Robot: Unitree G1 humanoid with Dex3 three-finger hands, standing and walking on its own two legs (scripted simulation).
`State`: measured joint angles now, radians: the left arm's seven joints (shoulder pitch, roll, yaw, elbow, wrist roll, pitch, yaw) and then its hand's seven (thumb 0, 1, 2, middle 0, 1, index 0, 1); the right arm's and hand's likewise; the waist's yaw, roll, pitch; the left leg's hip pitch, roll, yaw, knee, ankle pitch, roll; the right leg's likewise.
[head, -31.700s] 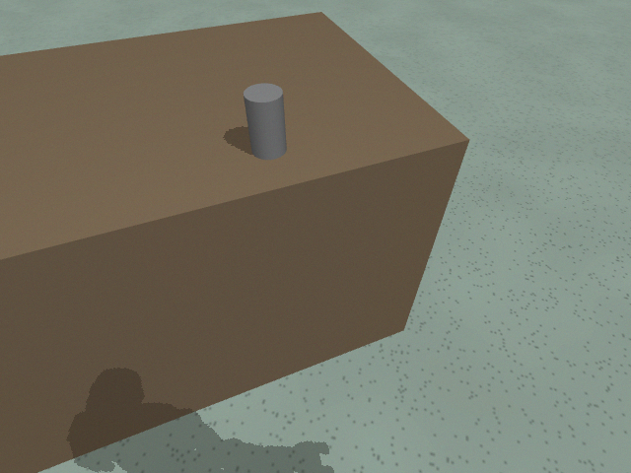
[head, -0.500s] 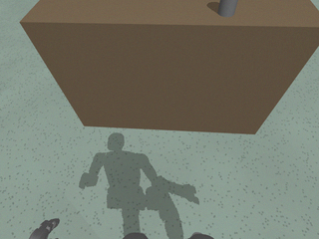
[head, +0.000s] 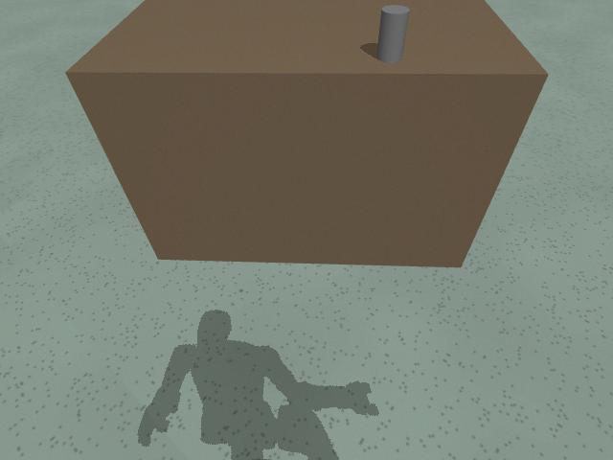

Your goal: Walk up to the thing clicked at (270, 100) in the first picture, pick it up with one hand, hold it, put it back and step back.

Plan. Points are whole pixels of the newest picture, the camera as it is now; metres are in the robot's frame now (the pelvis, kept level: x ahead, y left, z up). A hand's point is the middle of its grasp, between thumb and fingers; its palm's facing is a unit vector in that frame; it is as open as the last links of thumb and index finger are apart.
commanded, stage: step back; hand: right
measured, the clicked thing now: (392, 34) +1.11 -0.13 +0.10
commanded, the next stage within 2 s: stand in 0.80 s
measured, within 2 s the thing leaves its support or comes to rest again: neither
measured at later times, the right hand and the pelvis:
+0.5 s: hand out of the picture +0.09 -0.27 -0.16, palm faces -0.07 +0.93 -0.36, open 7.4 cm; pelvis +0.02 -0.01 +0.00, yaw +5 degrees
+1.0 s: hand out of the picture +0.18 -0.21 -0.13, palm faces -0.12 +0.93 -0.34, open 7.3 cm; pelvis +0.05 +0.02 +0.01, yaw +6 degrees
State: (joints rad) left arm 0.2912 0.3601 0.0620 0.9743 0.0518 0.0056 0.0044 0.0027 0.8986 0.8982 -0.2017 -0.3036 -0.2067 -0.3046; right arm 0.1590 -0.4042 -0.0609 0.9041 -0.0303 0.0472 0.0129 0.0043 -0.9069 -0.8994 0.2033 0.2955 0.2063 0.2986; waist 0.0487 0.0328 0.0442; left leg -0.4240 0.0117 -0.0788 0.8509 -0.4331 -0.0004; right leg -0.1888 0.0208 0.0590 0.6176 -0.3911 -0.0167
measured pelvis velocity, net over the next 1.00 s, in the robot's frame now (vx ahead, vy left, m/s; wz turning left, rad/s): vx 0.05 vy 0.02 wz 0.11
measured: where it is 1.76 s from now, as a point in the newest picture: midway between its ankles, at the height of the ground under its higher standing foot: outside the picture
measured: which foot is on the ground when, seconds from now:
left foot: up 0.00-0.12, down 0.14-0.46, up 0.48-0.70, down 0.72-1.00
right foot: down 0.00-0.20, up 0.22-0.40, down 0.42-1.00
